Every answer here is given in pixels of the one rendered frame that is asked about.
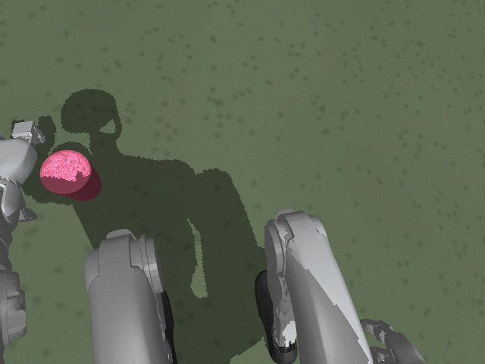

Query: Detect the left robot hand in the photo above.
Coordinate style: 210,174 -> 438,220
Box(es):
0,121 -> 45,222

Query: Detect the right robot hand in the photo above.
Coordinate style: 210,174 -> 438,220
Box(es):
360,319 -> 426,364

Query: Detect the left robot arm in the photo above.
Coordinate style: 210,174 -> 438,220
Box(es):
0,179 -> 27,364

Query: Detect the cup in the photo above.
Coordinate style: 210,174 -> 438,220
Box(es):
40,150 -> 102,201

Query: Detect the right robot foot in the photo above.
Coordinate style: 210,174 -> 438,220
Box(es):
255,270 -> 298,364

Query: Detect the left robot foot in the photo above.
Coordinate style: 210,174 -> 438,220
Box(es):
161,289 -> 178,364

